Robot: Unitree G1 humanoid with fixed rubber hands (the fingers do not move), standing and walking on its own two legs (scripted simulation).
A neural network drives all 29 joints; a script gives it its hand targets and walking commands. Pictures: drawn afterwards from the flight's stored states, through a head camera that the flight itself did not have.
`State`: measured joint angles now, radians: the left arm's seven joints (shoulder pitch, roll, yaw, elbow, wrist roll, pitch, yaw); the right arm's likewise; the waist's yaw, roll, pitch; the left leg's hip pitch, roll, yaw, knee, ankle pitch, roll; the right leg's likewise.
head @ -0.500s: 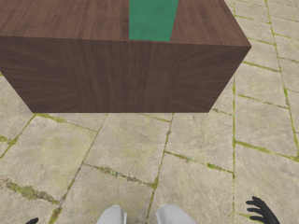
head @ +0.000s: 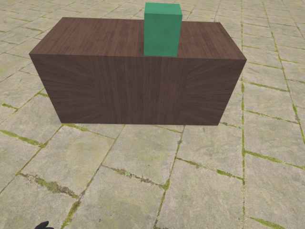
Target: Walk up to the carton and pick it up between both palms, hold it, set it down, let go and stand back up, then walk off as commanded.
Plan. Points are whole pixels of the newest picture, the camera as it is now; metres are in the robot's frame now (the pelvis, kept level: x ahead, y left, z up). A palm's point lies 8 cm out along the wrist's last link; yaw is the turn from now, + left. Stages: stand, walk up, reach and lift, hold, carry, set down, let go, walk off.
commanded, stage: walk off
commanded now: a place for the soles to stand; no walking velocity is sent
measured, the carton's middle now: (161, 30) +1.23 -0.05 +0.01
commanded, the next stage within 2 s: none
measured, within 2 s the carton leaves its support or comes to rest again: neither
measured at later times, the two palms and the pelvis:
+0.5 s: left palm out of the picture -0.06 +0.39 -0.09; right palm out of the picture -0.04 -0.30 -0.07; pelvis -0.06 +0.04 +0.02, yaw +1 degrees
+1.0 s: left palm out of the picture +0.08 +0.32 -0.11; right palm out of the picture +0.15 -0.33 -0.07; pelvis +0.07 +0.01 +0.00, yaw +0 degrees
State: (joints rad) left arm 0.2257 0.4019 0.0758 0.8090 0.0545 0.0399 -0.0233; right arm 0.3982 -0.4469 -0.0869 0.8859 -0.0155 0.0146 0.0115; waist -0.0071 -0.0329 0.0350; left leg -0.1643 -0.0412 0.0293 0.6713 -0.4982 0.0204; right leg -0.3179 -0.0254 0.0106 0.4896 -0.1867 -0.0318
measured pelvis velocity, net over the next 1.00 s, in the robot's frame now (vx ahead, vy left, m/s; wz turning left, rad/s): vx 0.07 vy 0.01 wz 0.01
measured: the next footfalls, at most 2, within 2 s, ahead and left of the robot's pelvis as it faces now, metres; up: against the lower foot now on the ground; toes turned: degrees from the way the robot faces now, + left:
left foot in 0.02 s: +0.00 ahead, +0.08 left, +0.00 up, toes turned +2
right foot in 0.74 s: +0.12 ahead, -0.13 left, +0.00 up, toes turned +2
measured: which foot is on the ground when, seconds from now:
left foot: up 0.00-0.00, down 0.02-0.76, up 0.78-1.00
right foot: down 0.00-0.04, up 0.06-0.72, down 0.74-1.00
